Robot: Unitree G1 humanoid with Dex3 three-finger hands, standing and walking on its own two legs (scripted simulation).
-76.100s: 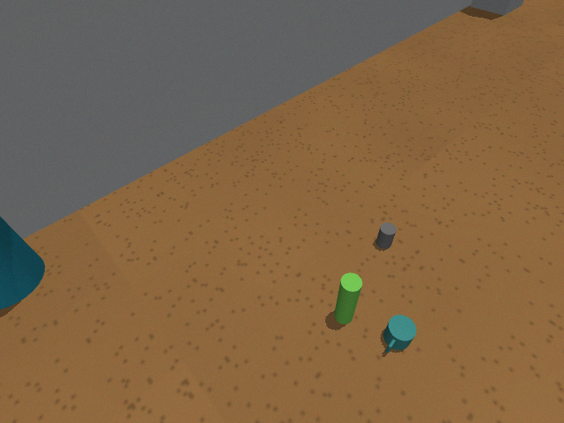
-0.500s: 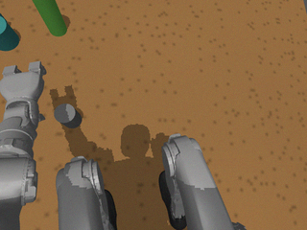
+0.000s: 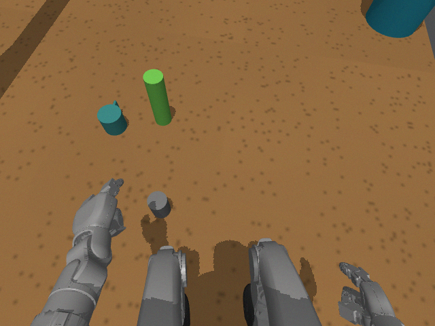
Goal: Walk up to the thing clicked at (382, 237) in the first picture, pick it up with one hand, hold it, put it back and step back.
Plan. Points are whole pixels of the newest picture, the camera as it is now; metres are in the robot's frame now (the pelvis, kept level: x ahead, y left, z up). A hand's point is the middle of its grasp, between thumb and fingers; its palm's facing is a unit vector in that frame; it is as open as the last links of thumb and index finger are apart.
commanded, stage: home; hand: left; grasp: from above
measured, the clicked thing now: (159, 205) +0.49 +0.18 -0.47
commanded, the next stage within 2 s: none
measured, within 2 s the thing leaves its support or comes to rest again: neither
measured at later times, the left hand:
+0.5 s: hand (67, 260) +0.25 +0.19 +0.09, palm faces +0.03 -0.95 -0.30, open 7.4 cm
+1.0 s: hand (44, 271) +0.23 +0.19 +0.15, palm faces +0.10 -0.97 -0.20, open 7.4 cm
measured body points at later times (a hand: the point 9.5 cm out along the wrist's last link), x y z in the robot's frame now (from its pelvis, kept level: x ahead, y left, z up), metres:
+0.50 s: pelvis +0.05 +0.01 +0.16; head +0.10 +0.02 +0.61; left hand +0.24 +0.24 +0.12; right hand +0.22 -0.22 +0.08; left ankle +0.08 +0.12 -0.48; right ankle +0.09 -0.12 -0.48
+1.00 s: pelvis +0.08 +0.00 +0.20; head +0.10 +0.00 +0.65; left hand +0.22 +0.24 +0.17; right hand +0.26 -0.24 +0.14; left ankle +0.08 +0.12 -0.48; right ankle +0.09 -0.12 -0.48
